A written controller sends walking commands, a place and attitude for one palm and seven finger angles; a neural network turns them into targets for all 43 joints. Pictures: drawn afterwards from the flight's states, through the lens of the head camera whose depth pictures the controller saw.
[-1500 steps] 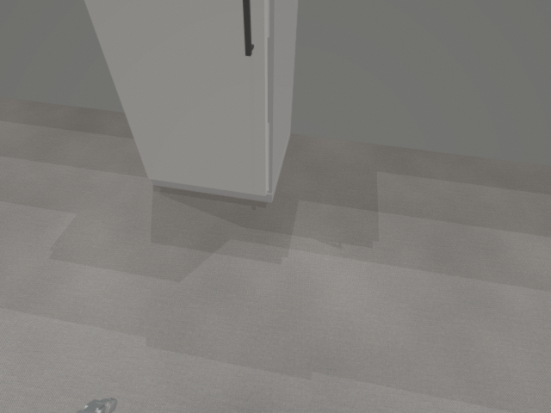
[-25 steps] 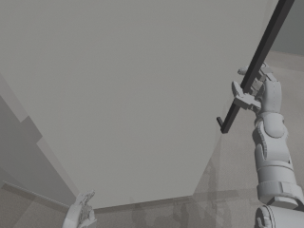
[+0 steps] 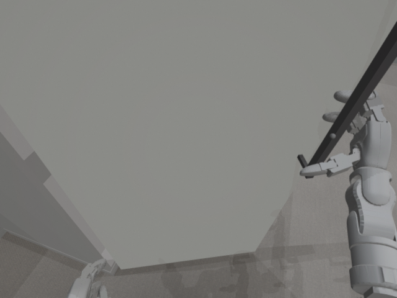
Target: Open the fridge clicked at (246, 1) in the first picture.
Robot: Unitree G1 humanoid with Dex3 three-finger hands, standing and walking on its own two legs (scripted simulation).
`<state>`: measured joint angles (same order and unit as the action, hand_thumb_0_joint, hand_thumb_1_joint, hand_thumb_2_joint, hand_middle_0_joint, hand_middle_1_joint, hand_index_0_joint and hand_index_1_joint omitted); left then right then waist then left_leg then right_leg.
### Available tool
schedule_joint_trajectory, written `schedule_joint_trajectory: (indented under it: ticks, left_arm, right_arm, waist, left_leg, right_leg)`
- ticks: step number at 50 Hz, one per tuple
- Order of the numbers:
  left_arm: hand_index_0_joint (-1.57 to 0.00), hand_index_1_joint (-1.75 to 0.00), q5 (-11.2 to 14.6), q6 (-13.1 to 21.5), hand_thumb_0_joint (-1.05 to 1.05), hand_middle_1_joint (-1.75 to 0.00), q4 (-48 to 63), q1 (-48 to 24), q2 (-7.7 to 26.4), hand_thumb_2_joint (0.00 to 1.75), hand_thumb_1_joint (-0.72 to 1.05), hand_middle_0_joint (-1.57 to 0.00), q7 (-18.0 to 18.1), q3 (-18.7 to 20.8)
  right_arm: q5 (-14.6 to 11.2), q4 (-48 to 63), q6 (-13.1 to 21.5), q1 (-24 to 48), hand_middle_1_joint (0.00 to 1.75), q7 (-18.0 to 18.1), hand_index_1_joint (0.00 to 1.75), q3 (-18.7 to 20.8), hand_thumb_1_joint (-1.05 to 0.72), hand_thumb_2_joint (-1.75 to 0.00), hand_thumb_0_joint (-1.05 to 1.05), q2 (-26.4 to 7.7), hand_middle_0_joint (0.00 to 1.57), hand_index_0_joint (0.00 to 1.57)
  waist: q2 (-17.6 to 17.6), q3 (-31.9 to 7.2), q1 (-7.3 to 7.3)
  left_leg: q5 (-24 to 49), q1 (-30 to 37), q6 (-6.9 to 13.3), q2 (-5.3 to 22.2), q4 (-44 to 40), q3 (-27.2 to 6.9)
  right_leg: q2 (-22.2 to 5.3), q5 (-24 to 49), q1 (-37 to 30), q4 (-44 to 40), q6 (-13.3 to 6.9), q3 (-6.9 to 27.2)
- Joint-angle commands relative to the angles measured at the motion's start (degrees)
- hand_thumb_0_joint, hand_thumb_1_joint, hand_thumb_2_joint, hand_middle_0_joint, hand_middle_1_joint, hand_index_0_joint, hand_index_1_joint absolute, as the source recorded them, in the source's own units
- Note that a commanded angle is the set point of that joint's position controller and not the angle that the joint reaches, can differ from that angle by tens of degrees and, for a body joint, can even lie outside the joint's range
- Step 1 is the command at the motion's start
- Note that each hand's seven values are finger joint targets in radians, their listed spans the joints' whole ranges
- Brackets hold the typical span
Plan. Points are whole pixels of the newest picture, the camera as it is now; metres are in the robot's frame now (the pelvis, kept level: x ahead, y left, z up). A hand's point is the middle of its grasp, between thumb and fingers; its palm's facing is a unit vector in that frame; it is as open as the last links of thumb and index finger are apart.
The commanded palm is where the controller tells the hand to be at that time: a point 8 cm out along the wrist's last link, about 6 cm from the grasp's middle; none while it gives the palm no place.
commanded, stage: slip the hand off the handle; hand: right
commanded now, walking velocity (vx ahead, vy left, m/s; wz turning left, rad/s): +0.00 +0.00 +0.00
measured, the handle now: (346, 99) +0.41 -0.22 +0.23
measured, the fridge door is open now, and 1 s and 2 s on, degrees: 63 63 63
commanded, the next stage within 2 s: draw the hand back to the body in 1.32 s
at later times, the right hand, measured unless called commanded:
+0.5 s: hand (372, 141) +0.37 -0.28 +0.17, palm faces +0.28 +0.95 -0.16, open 14.7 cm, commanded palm +0.34 -0.32 +0.18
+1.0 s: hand out of the picture +0.30 -0.29 +0.17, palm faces +0.28 +0.95 -0.17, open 14.7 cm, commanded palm +0.26 -0.33 +0.18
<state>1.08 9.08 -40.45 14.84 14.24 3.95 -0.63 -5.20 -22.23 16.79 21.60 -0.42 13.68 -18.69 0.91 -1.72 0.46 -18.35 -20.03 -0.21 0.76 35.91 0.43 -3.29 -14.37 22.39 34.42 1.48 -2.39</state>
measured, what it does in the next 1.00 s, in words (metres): stands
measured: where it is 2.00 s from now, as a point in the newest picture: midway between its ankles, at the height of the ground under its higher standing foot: outside the picture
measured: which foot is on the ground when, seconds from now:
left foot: down 0.00-1.00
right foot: down 0.00-1.00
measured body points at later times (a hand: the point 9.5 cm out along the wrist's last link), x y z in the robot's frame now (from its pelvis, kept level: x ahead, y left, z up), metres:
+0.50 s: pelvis +0.02 -0.01 +0.00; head +0.04 +0.00 +0.45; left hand +0.18 +0.24 -0.10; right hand +0.35 -0.33 +0.18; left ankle +0.00 +0.12 -0.73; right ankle +0.04 -0.14 -0.73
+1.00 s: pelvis +0.02 -0.02 -0.01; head +0.01 -0.02 +0.45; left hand +0.18 +0.21 -0.09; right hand +0.28 -0.34 +0.18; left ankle +0.00 +0.12 -0.73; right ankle +0.04 -0.14 -0.73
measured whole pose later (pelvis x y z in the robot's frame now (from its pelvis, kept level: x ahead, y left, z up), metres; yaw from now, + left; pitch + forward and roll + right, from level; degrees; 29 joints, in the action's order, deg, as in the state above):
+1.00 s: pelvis +0.02 -0.02 -0.01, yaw -1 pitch +3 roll +1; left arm 1.7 8.6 -37.4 14.2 13.3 5.1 -1.6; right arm -12.1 -7.6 14.2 3.9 -10.5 23.1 -21.4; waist 1.5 -4.7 -1.6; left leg -20.6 -19.5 -1.8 1.8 37.4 0.8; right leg -2.3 -18.2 23.8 39.1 0.1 -1.9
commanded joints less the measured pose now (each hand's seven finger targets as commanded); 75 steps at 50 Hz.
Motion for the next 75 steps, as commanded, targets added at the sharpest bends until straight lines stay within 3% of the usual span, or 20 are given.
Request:
schedule_joint_trajectory:
  ticks: [1, 2, 8, 11, 17, 25, 28, 31, 36, 40, 45, 47, 50, 53, 55, 61, 66, 72, 73, 75]
  left_arm:
    - [-0.2, -0.3, -0.1, 2.7, 0.0, -0.3, 9.1, -4.1, 7.0, 0.9, 0.9, -0.2, 0.2, 2.9]
    - [-0.2, -0.3, 0.0, 2.4, 0.0, -0.3, 8.2, -3.6, 7.1, 0.9, 0.9, -0.2, 0.2, 2.7]
    - [-0.2, -0.3, 0.1, 1.4, 0.0, -0.3, 8.7, -3.7, 7.2, 0.9, 0.9, -0.2, 0.6, 3.0]
    - [-0.2, -0.3, 0.3, 1.2, 0.0, -0.3, 8.7, -3.5, 6.9, 0.9, 0.9, -0.2, 0.6, 2.8]
    - [-0.2, -0.3, 0.5, 0.4, 0.0, -0.3, 9.0, -3.2, 7.5, 0.9, 0.9, -0.2, 1.1, 2.9]
    - [-0.2, -0.3, 0.6, -0.1, 0.0, -0.3, 9.2, -3.0, 7.7, 0.9, 0.9, -0.2, 1.9, 2.8]
    - [-0.2, -0.3, 0.7, -0.3, 0.0, -0.3, 9.1, -2.3, 8.2, 0.9, 0.9, -0.2, 2.0, 2.8]
    - [-0.2, -0.3, 0.7, -0.4, 0.0, -0.3, 9.0, -2.0, 8.3, 0.9, 0.9, -0.2, 2.4, 2.7]
    - [-0.2, -0.3, 0.5, 0.4, 0.0, -0.3, 11.2, -2.5, 7.8, 0.9, 0.9, -0.2, 1.5, 3.0]
    - [-0.2, -0.3, 0.5, 1.1, 0.0, -0.3, 12.0, -4.4, 7.5, 0.9, 0.9, -0.2, 1.3, 2.8]
    - [-0.2, -0.3, 0.5, 2.3, 0.0, -0.3, 12.2, -6.4, 7.2, 0.9, 0.9, -0.2, 1.7, 2.2]
    - [-0.2, -0.3, 0.6, 3.0, 0.0, -0.3, 12.3, -7.0, 6.8, 0.9, 0.9, -0.2, 1.7, 1.9]
    - [-0.2, -0.3, 0.6, 3.6, 0.0, -0.3, 11.6, -7.6, 7.0, 0.9, 0.9, -0.2, 2.2, 1.6]
    - [-0.2, -0.3, 0.9, 4.7, 0.0, -0.3, 11.7, -8.3, 6.5, 0.9, 0.9, -0.2, 2.4, 1.1]
    - [-0.2, -0.3, 0.9, 4.8, 0.0, -0.3, 11.3, -8.5, 6.8, 0.9, 0.9, -0.2, 2.9, 0.9]
    - [-0.2, -0.3, 0.8, 6.0, 0.0, -0.3, 12.5, -9.5, 6.0, 0.9, 0.9, -0.2, 2.6, 0.6]
    - [-0.2, -0.3, 0.8, 6.8, 0.0, -0.3, 12.5, -9.7, 6.2, 0.9, 0.9, -0.2, 2.5, 0.5]
    - [-0.2, -0.3, 0.9, 8.1, 0.0, -0.3, 11.8, -9.7, 6.3, 0.9, 0.9, -0.2, 3.2, 0.4]
    - [-0.2, -0.3, 2.3, 8.6, 0.0, -0.3, 11.8, -10.1, 7.0, 0.9, 0.9, -0.2, 4.0, 0.2]
    - [-0.2, -0.3, 3.1, 9.2, 0.0, -0.3, 12.7, -11.5, 7.2, 0.9, 0.9, -0.2, 5.5, -0.4]
  right_arm:
    - [-1.2, 15.2, 2.7, 17.3, 1.15, 0.4, 1.15, 6.5, 0.55, -0.2, 0.0, -13.2, 0.25, 0.25]
    - [-1.2, 12.7, 2.5, 19.5, 1.15, 0.0, 1.15, 4.9, 0.55, -0.2, 0.0, -12.2, 0.25, 0.25]
    - [-1.3, 12.9, 3.6, 19.6, 1.15, -2.8, 1.15, 7.6, 0.55, -0.2, 0.0, -15.8, 0.25, 0.25]
    - [-2.1, 13.1, 4.0, 20.1, 1.15, -4.5, 1.15, 6.5, 0.55, -0.2, 0.0, -14.3, 0.25, 0.25]
    - [-3.9, 11.7, 2.6, 16.6, 1.15, -7.0, 1.15, 12.0, 0.55, -0.2, 0.0, -19.0, 0.25, 0.25]
    - [-4.4, 12.3, 3.2, 18.9, 1.15, -9.9, 1.15, 13.1, 0.55, -0.2, 0.0, -21.1, 0.25, 0.25]
    - [-5.4, 8.5, 2.9, 17.7, 1.15, -11.1, 1.15, 14.8, 0.55, -0.2, 0.0, -22.9, 0.25, 0.25]
    - [-5.4, 7.1, 2.9, 20.0, 1.15, -12.2, 1.15, 14.9, 0.55, -0.2, 0.0, -23.9, 0.25, 0.25]
    - [-6.9, 14.9, 3.6, 9.4, 1.15, -13.1, 1.15, 14.4, 0.55, -0.2, 0.0, -20.9, 0.25, 0.25]
    - [-8.2, 21.3, 2.6, 3.2, 1.15, -11.8, 1.15, 15.5, 0.55, -0.2, 0.0, -19.9, 0.25, 0.25]
    - [-8.0, 27.6, 1.2, -0.6, 1.15, -9.6, 1.15, 16.3, 0.55, -0.2, 0.0, -19.9, 0.25, 0.25]
    - [-8.1, 28.9, 0.8, -0.8, 1.15, -9.4, 1.15, 13.3, 0.55, -0.2, 0.0, -16.7, 0.25, 0.25]
    - [-7.8, 29.8, 0.7, -1.9, 1.15, -9.5, 1.15, 14.5, 0.55, -0.2, 0.0, -18.2, 0.25, 0.25]
    - [-8.3, 30.6, 0.1, -1.2, 1.15, -10.5, 1.15, 10.3, 0.55, -0.2, 0.0, -14.6, 0.25, 0.25]
    - [-8.3, 29.8, -0.5, -2.1, 1.15, -10.6, 1.15, 11.6, 0.55, -0.2, 0.0, -16.1, 0.25, 0.25]
    - [-9.4, 33.5, -0.6, -8.0, 1.15, -11.6, 1.15, 12.8, 0.55, -0.2, 0.0, -15.8, 0.25, 0.25]
    - [-10.5, 34.9, -0.9, -13.8, 1.15, -11.8, 1.15, 15.2, 0.55, -0.2, 0.0, -16.6, 0.25, 0.25]
    - [-10.9, 36.2, -0.9, -10.9, 1.15, -12.3, 1.15, 13.5, 0.55, -0.2, 0.0, -15.6, 0.25, 0.25]
    - [-15.1, 29.1, -8.0, -14.5, 1.15, -15.2, 1.15, 14.2, 0.55, -0.2, 0.0, -16.3, 0.25, 0.25]
    - [-16.2, 34.1, -13.8, -9.9, 1.15, -17.5, 1.15, 15.1, 0.55, -0.2, 0.0, -18.6, 0.25, 0.25]
  waist:
    - [-1.0, -18.2, -2.11]
    - [-2.2, -16.0, -0.58]
    - [-0.6, -17.4, -0.77]
    - [1.7, -17.6, -0.54]
    - [-0.4, -17.3, -1.39]
    - [3.8, -16.8, -0.88]
    - [1.4, -16.3, -0.65]
    - [3.3, -15.6, -0.42]
    - [5.4, -20.4, -2.38]
    - [4.2, -17.3, -3.36]
    - [3.5, -14.2, -3.41]
    - [4.1, -12.6, -2.62]
    - [3.9, -11.4, -2.78]
    - [3.8, -10.4, -1.86]
    - [3.7, -8.7, -2.22]
    - [4.4, -11.4, -3.54]
    - [2.3, -8.8, -4.1]
    - [2.4, -6.7, -2.76]
    - [4.0, -9.1, -3.69]
    - [3.3, -8.9, -3.84]
  left_leg:
    - [18.8, 5.3, 0.6, -0.9, -5.0, 0.3]
    - [19.0, 3.3, 0.4, -1.1, -5.1, 0.4]
    - [19.0, 2.8, 0.5, -1.2, -4.2, 0.2]
    - [20.8, 2.2, 0.8, -1.3, -3.6, 0.5]
    - [21.7, 2.9, 0.8, -1.4, -3.2, 0.9]
    - [18.3, 0.6, 1.2, -1.7, -2.9, 1.1]
    - [16.0, -0.5, 1.0, -1.9, -3.2, 1.3]
    - [14.1, -1.5, 1.3, -1.8, -3.1, 1.4]
    - [17.4, 0.8, 1.5, -2.1, -1.8, 2.0]
    - [16.2, 0.9, 1.4, -2.2, -2.2, 2.6]
    - [12.2, 0.3, 1.2, -2.0, -3.1, 2.7]
    - [9.5, -1.4, 1.1, -2.0, -3.6, 2.8]
    - [7.6, -1.0, 1.3, -1.9, -4.2, 2.4]
    - [5.3, -2.4, 1.0, -1.8, -4.6, 2.5]
    - [3.5, -2.5, 1.1, -1.7, -5.4, 2.1]
    - [6.1, 0.2, 1.2, -1.3, -5.1, 2.2]
    - [6.2, 0.5, 0.9, -1.2, -5.6, 2.3]
    - [3.8, -1.6, 0.5, -1.0, -6.5, 1.7]
    - [2.5, 1.5, 0.6, -0.4, -7.7, 1.2]
    - [2.9, 3.2, 0.4, -0.1, -9.3, 1.0]
  right_leg:
    - [3.0, 12.6, -9.5, -2.0, -3.0, -1.3]
    - [3.0, 12.2, -8.9, -1.5, -2.9, -1.2]
    - [3.0, 12.4, -9.3, -0.5, -3.0, -0.8]
    - [3.1, 14.6, -10.3, 0.2, -2.9, -0.4]
    - [2.9, 15.6, -9.1, 0.2, -2.8, 0.0]
    - [2.8, 14.4, -9.3, 0.7, -2.8, 0.7]
    - [2.7, 12.2, -8.1, 0.6, -2.7, 1.1]
    - [2.6, 11.1, -7.5, 0.6, -2.6, 1.5]
    - [2.5, 16.2, -10.4, 1.2, -2.5, 1.9]
    - [2.1, 15.2, -9.4, 0.1, -2.3, 2.1]
    - [2.1, 10.4, -8.3, -1.1, -2.3, 1.9]
    - [2.0, 7.7, -8.5, -1.7, -2.2, 2.2]
    - [2.0, 5.4, -8.0, -2.0, -2.3, 2.3]
    - [2.1, 2.4, -8.7, -2.4, -2.2, 2.8]
    - [2.2, 0.1, -7.7, -2.8, -2.3, 2.9]
    - [2.7, 3.0, -8.6, -2.2, -2.3, 2.6]
    - [2.7, 2.8, -6.9, -2.1, -2.3, 2.2]
    - [2.9, 0.7, -6.8, -1.7, -2.4, 2.2]
    - [2.6, -2.3, -7.4, -3.5, -2.5, 2.6]
    - [2.7, -1.2, -8.3, -3.8, -3.1, 2.7]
